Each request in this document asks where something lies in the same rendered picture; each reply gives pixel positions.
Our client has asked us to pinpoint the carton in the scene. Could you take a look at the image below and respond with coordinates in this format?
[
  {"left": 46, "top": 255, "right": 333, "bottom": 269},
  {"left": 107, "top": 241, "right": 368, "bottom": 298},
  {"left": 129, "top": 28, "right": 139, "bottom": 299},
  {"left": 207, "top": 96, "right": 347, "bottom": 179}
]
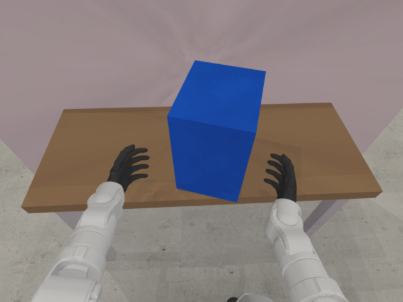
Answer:
[{"left": 167, "top": 60, "right": 266, "bottom": 203}]

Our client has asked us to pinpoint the table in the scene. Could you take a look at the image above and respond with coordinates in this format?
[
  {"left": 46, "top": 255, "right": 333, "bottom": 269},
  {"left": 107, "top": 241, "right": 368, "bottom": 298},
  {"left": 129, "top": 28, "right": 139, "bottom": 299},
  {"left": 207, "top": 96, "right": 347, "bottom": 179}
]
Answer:
[{"left": 21, "top": 103, "right": 383, "bottom": 261}]

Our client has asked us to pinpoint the robot left upper arm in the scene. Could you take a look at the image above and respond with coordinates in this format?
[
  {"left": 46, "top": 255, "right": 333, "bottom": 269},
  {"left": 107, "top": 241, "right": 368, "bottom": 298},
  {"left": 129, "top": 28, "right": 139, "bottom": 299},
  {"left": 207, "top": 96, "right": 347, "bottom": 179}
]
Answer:
[{"left": 35, "top": 275, "right": 103, "bottom": 302}]

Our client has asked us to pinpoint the left robot hand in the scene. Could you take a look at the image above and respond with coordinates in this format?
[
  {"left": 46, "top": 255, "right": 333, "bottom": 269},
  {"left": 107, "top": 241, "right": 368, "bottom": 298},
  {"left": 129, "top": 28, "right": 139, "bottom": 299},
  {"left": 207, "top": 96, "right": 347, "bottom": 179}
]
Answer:
[{"left": 107, "top": 144, "right": 150, "bottom": 193}]

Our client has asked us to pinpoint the left robot forearm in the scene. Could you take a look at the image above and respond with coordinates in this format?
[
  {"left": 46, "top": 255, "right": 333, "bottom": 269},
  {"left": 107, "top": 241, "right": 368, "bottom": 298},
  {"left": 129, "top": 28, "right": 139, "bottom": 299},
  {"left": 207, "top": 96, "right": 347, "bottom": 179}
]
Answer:
[{"left": 30, "top": 181, "right": 125, "bottom": 302}]

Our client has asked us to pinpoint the right robot forearm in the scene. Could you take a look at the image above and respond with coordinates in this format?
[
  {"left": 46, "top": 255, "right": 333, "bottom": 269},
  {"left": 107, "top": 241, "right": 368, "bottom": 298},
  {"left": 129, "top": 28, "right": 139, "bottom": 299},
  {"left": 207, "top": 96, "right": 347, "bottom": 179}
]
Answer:
[{"left": 265, "top": 198, "right": 349, "bottom": 302}]

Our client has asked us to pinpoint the right robot hand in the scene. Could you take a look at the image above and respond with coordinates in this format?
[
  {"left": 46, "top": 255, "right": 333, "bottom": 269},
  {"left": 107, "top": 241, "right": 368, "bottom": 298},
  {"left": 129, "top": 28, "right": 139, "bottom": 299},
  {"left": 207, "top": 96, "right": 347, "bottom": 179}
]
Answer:
[{"left": 264, "top": 154, "right": 297, "bottom": 202}]

